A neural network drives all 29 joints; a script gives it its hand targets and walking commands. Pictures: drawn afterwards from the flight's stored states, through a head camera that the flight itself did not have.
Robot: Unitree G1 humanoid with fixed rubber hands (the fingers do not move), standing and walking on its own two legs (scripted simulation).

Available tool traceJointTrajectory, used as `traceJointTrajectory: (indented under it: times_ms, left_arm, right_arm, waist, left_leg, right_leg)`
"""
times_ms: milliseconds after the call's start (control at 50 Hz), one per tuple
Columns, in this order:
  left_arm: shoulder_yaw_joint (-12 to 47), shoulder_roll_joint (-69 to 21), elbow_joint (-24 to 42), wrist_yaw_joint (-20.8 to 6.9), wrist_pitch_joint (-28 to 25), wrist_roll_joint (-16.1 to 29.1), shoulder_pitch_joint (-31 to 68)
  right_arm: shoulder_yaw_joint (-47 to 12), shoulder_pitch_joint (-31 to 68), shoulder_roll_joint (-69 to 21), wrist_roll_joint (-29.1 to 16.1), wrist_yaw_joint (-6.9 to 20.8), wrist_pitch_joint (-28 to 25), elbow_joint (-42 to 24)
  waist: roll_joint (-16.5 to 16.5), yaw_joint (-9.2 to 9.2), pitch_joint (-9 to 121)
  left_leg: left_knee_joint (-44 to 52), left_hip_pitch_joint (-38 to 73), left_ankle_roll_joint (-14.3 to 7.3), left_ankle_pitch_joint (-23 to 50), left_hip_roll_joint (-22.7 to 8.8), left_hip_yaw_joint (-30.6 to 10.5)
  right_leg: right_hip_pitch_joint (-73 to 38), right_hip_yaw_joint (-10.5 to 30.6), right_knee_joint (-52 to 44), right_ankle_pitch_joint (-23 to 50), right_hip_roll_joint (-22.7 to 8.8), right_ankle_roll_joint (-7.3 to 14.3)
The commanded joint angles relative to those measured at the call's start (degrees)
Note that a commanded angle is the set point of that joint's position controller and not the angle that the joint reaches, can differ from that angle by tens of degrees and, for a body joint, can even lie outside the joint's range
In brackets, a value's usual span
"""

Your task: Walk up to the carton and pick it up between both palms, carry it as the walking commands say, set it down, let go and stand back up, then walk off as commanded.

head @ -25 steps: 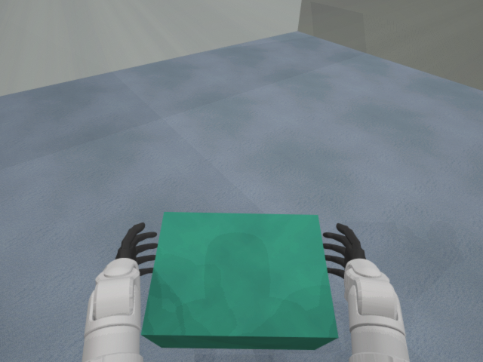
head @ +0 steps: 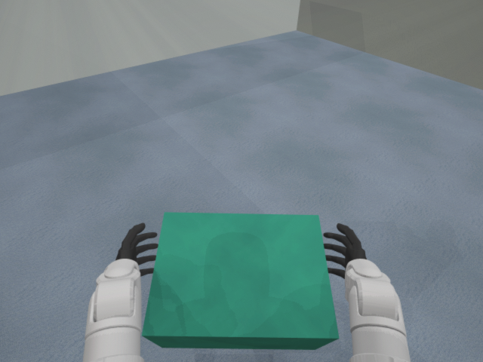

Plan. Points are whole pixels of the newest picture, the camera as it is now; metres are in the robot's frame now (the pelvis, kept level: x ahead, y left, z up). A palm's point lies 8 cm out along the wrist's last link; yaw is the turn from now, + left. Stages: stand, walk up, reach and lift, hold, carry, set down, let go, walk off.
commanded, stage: hold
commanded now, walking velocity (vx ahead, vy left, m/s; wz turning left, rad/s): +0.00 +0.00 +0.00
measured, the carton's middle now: (240, 281) +0.30 +0.00 -0.05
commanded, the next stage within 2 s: carry in 0.60 s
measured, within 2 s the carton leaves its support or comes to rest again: neither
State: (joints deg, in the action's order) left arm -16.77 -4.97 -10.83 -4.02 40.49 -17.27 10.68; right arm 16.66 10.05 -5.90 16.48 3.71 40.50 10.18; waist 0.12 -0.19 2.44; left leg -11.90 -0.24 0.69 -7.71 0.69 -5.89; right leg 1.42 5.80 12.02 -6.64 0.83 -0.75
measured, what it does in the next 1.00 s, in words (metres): lifts its left foot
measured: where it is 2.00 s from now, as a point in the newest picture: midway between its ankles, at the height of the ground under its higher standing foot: outside the picture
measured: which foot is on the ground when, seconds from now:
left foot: down 0.00-0.84, up 0.86-1.00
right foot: down 0.00-1.00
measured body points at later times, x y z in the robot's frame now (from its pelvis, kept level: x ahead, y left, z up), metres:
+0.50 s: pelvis +0.00 +0.00 +0.00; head -0.04 +0.00 +0.45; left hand +0.28 +0.19 +0.03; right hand +0.28 -0.19 +0.03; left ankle -0.01 +0.13 -0.75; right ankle +0.01 -0.13 -0.75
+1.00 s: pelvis +0.09 -0.02 -0.01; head +0.09 -0.02 +0.44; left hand +0.37 +0.14 +0.05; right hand +0.35 -0.24 +0.05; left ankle +0.10 +0.08 -0.73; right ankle +0.01 -0.14 -0.75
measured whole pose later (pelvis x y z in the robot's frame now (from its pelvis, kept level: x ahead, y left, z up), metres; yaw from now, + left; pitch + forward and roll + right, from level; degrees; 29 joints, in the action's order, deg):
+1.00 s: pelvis +0.09 -0.02 -0.01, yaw -3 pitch +5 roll +1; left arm -9.7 -6.3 14.5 8.0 61.6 -5.7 6.6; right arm 12.5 8.3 -1.0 4.4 -4.0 61.8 -12.0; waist -1.3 -0.5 6.5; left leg -35.5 -23.2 0.4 -22.6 -0.4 6.8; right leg 10.3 -2.3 23.2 -18.2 -2.6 -0.2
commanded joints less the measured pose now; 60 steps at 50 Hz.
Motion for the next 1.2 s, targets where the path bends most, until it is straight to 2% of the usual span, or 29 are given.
traceJointTrajectory:
  times_ms: [0,560,580,600,620,640,660,700,740,760,780,800,820,840,860,880,900,920,960,980,1000,1020,1040,1060,1080,1100,1120,1140,1180]
  left_arm:
    - [34.3,-45.6,3.7,-16.2,-2.7,16.6,30.5]
    - [34.2,-45.7,3.5,-15.8,-2.4,16.6,30.7]
    - [39.1,-48.8,5.1,-15.6,-1.5,19.2,34.4]
    - [39.7,-49.4,7.2,-15.5,-1.2,20.9,34.1]
    - [39.4,-49.5,6.4,-15.5,-0.8,21.2,33.5]
    - [40.1,-49.5,7.4,-15.5,-0.3,22.0,33.3]
    - [41.0,-49.6,8.8,-15.4,0.3,23.0,33.8]
    - [43.7,-50.2,13.6,-14.8,2.5,27.0,37.1]
    - [45.2,-49.6,14.2,-14.6,6.0,29.3,37.7]
    - [46.3,-49.5,15.6,-14.6,7.9,31.2,37.9]
    - [47.6,-49.6,18.5,-14.3,9.6,33.3,37.3]
    - [48.3,-49.4,21.0,-13.9,11.4,34.7,35.5]
    - [48.1,-48.6,21.3,-13.3,13.1,34.8,33.0]
    - [47.8,-47.8,21.2,-12.6,14.5,34.3,30.4]
    - [47.1,-47.0,22.6,-11.6,16.2,33.8,28.8]
    - [47.5,-47.0,25.7,-10.7,17.3,33.9,28.7]
    - [48.0,-47.3,28.3,-10.0,18.6,34.0,28.3]
    - [48.9,-47.7,31.1,-9.3,19.7,34.6,28.3]
    - [50.5,-47.0,36.8,-8.4,21.3,35.9,28.6]
    - [51.0,-46.5,38.3,-8.2,22.2,36.2,28.1]
    - [51.1,-46.2,39.1,-8.2,23.2,36.3,27.2]
    - [51.0,-45.9,39.9,-8.3,24.0,36.1,26.8]
    - [51.0,-45.5,40.4,-8.4,24.9,35.9,26.8]
    - [50.9,-45.5,39.3,-8.9,26.3,36.2,26.6]
    - [51.0,-45.1,37.5,-9.6,27.1,36.7,27.0]
    - [51.6,-46.2,37.1,-10.1,27.2,37.6,27.6]
    - [51.9,-47.3,37.3,-10.4,27.1,38.3,28.2]
    - [51.6,-48.0,37.1,-10.4,27.0,38.3,27.9]
    - [50.9,-48.5,35.4,-10.2,26.9,38.0,25.4]
  right_arm:
    - [-35.0,30.2,-45.8,-16.5,16.4,-2.1,-3.0]
    - [-34.7,30.5,-45.2,-16.4,16.4,-1.8,-3.0]
    - [-37.7,35.6,-47.1,-18.3,15.6,-1.9,-5.2]
    - [-38.4,33.3,-47.5,-19.2,15.3,-1.3,-6.5]
    - [-38.8,33.8,-47.4,-19.3,15.0,-0.9,-6.6]
    - [-40.1,34.4,-48.0,-20.0,14.8,-0.2,-7.9]
    - [-41.2,34.3,-48.5,-20.9,14.6,0.6,-9.0]
    - [-43.1,33.6,-48.4,-22.7,13.4,2.7,-11.8]
    - [-43.9,32.4,-47.3,-23.5,12.1,5.8,-13.3]
    - [-44.8,32.2,-46.8,-24.3,11.4,7.3,-15.1]
    - [-46.3,32.8,-46.4,-26.0,10.9,8.9,-18.8]
    - [-47.9,33.4,-46.1,-28.1,10.5,10.7,-22.7]
    - [-49.2,34.0,-46.0,-29.8,10.4,12.6,-25.1]
    - [-50.1,34.3,-46.0,-31.6,10.5,14.7,-26.3]
    - [-51.2,35.1,-45.8,-33.6,10.9,16.9,-26.9]
    - [-52.5,35.2,-46.9,-35.4,11.2,18.2,-27.6]
    - [-52.9,33.8,-48.0,-36.3,11.4,19.5,-27.8]
    - [-52.8,32.4,-48.7,-37.0,11.6,20.5,-28.0]
    - [-52.0,30.7,-48.9,-37.6,11.2,22.1,-30.1]
    - [-51.4,29.5,-48.7,-37.4,10.9,22.8,-31.1]
    - [-51.0,28.3,-48.4,-37.2,10.6,23.5,-32.1]
    - [-50.9,27.3,-48.1,-37.1,10.4,24.2,-33.2]
    - [-50.3,25.6,-46.9,-36.4,10.3,25.0,-33.8]
    - [-48.8,23.8,-45.2,-34.9,10.1,25.5,-32.3]
    - [-47.9,22.8,-44.3,-33.7,9.7,25.8,-31.1]
    - [-48.2,23.7,-44.2,-33.2,9.5,26.2,-33.2]
    - [-48.5,24.1,-44.8,-33.0,9.4,26.4,-34.1]
    - [-48.7,25.0,-45.5,-33.0,9.3,26.4,-35.0]
    - [-48.8,25.8,-45.6,-33.2,9.2,26.7,-35.7]
  waist:
    - [0.2,-0.03,13.0]
    - [0.1,-0.01,13.1]
    - [0.6,0.06,13.1]
    - [1.1,0.02,15.1]
    - [1.7,0.34,14.6]
    - [1.9,0.27,13.4]
    - [2.8,0.07,11.2]
    - [6.7,-0.47,9.7]
    - [9.8,-0.41,10.8]
    - [9.4,-0.17,10.8]
    - [7.9,0.12,11.4]
    - [3.8,0.47,11.8]
    - [-5.6,1.02,12.2]
    - [-15.2,1.69,12.8]
    - [-17.8,2.17,10.1]
    - [-14.2,2.20,11.1]
    - [-11.1,2.03,13.2]
    - [-9.6,1.88,15.5]
    - [-9.9,1.69,18.4]
    - [-9.2,1.26,19.5]
    - [-7.5,0.70,21.4]
    - [-5.0,0.25,23.2]
    - [2.1,-0.45,26.8]
    - [14.0,-0.12,26.0]
    - [17.4,-0.40,22.6]
    - [12.6,-0.48,20.7]
    - [9.2,-0.37,19.7]
    - [8.1,-0.22,19.1]
    - [7.4,0.56,20.6]
  left_leg:
    - [0.9,1.0,0.0,10.9,5.4,3.4]
    - [1.1,0.5,0.0,10.5,5.3,3.2]
    - [-9.3,-5.6,-1.2,-0.8,-6.7,3.0]
    - [-10.5,-4.9,-2.7,-7.9,-5.8,1.4]
    - [-9.8,-5.6,-3.8,-18.9,-6.2,-0.4]
    - [-8.7,-6.4,-4.8,-29.5,-7.4,-2.5]
    - [-7.2,-6.8,-5.5,-34.6,-8.8,-4.7]
    - [-5.4,-4.0,-7.1,-32.8,-11.5,-7.4]
    - [-3.0,-6.0,-9.3,-30.2,-16.0,-11.1]
    - [-3.9,-8.7,-9.7,-28.8,-16.1,-9.6]
    - [-7.2,-9.5,-8.7,-25.8,-13.6,-5.2]
    - [-12.8,-12.6,-6.6,-21.9,-10.4,-0.1]
    - [-22.9,-21.4,-3.5,-19.1,-6.2,6.7]
    - [-34.3,-34.4,-0.2,-19.0,-2.3,13.8]
    - [-35.9,-45.6,0.2,-25.8,-1.1,12.5]
    - [-34.2,-46.4,-0.2,-26.9,-3.0,10.6]
    - [-30.6,-44.0,-0.4,-25.2,-3.9,9.9]
    - [-27.4,-40.2,-0.4,-20.9,-3.3,10.4]
    - [-20.0,-32.5,-0.3,-12.3,-0.6,13.3]
    - [-14.6,-26.5,-0.5,-6.5,0.3,14.8]
    - [-9.1,-16.1,-1.0,1.3,0.0,15.8]
    - [-8.1,-4.2,-2.1,4.4,-2.5,13.4]
    - [-8.8,8.7,-4.8,8.3,-10.8,4.1]
    - [-9.6,14.6,-10.8,22.7,-22.4,-11.0]
    - [-9.0,13.9,-15.5,31.7,-25.3,-14.1]
    - [-8.1,12.4,-15.1,33.4,-24.2,-10.9]
    - [-7.9,11.7,-13.1,33.5,-22.3,-6.3]
    - [-8.3,9.7,-10.7,31.2,-19.5,-1.0]
    - [-11.7,4.8,-6.4,29.7,-14.2,8.1]
  right_leg:
    - [-5.0,-3.4,-0.2,10.5,5.4,-0.7]
    - [-5.3,-3.3,-0.2,10.2,5.3,-0.7]
    - [6.6,-2.4,9.7,0.5,-6.9,0.9]
    - [9.7,-0.6,9.8,-7.7,-5.9,2.2]
    - [13.5,-0.1,10.0,-18.5,-5.4,2.8]
    - [17.1,-0.2,11.1,-26.9,-4.5,2.6]
    - [20.5,-1.3,12.9,-29.0,-3.7,2.0]
    - [26.1,-5.7,18.6,-22.6,-2.0,1.4]
    - [25.4,-9.0,24.7,-17.6,-1.6,1.2]
    - [22.7,-9.7,21.7,-16.5,-2.2,1.4]
    - [19.8,-10.3,17.2,-15.6,-1.9,1.7]
    - [15.0,-7.5,12.6,-16.0,-3.1,2.6]
    - [6.6,2.7,6.9,-18.7,-9.2,4.9]
    - [-5.1,16.1,3.1,-12.2,-17.3,9.2]
    - [-11.3,23.2,1.0,-4.5,-21.2,12.8]
    - [-13.6,21.3,1.4,1.0,-21.4,14.1]
    - [-14.2,17.8,2.5,3.8,-21.0,13.5]
    - [-13.5,13.4,3.7,6.6,-19.5,12.2]
    - [-11.4,3.9,7.3,17.3,-15.6,9.6]
    - [-8.8,-0.5,9.6,19.2,-13.9,8.3]
    - [-3.1,-5.1,12.6,16.9,-12.0,6.4]
    - [5.6,-7.9,17.2,12.8,-10.0,4.1]
    - [16.6,-10.6,26.7,0.7,-7.7,1.7]
    - [28.6,-14.0,36.8,-17.5,-3.1,-0.1]
    - [34.4,-10.5,36.4,-27.1,-2.2,0.7]
    - [34.8,-8.4,35.2,-28.4,-3.6,1.3]
    - [33.8,-8.6,30.7,-26.6,-4.0,1.1]
    - [30.5,-9.9,24.9,-23.2,-3.9,0.8]
    - [19.7,-14.6,14.8,-10.1,-2.2,0.4]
